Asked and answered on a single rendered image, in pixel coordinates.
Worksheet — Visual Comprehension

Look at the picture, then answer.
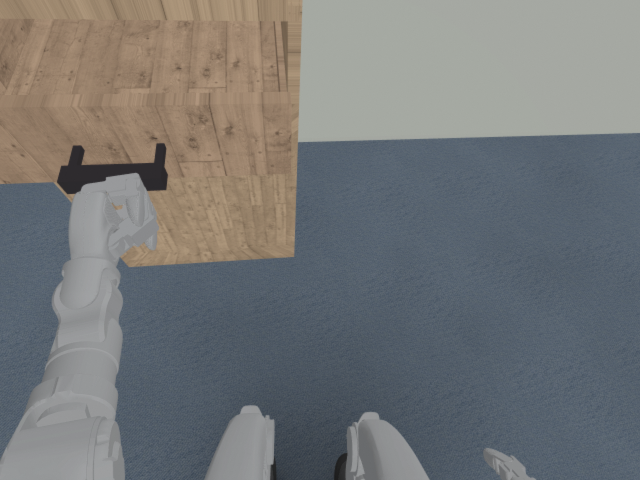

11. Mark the left robot hand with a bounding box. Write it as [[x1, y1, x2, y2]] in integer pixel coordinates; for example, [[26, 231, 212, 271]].
[[68, 173, 159, 267]]

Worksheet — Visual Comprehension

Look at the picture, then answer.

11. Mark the left robot forearm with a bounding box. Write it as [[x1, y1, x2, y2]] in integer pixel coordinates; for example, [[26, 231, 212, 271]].
[[0, 256, 123, 477]]

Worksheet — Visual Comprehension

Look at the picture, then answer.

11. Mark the drawer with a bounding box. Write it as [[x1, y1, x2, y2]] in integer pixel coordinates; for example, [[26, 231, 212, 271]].
[[0, 19, 292, 184]]

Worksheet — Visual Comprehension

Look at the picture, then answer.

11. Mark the robot left upper arm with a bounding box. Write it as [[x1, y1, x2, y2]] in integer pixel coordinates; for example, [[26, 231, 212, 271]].
[[0, 416, 125, 480]]

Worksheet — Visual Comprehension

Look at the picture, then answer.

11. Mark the robot right shin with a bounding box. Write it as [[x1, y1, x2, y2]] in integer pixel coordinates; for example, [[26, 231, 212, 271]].
[[346, 412, 380, 480]]

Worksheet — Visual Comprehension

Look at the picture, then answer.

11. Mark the cabinet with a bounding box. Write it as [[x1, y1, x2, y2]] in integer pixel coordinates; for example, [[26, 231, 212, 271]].
[[0, 0, 303, 267]]

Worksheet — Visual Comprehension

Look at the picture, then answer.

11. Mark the right robot hand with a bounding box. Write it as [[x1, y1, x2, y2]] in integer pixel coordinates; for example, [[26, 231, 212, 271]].
[[483, 448, 536, 480]]

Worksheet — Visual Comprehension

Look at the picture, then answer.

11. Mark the handle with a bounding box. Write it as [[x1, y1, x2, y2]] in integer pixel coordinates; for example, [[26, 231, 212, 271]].
[[57, 143, 168, 194]]

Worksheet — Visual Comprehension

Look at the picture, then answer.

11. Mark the left robot thigh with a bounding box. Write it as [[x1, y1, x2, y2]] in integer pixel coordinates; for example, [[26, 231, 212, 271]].
[[204, 413, 275, 480]]

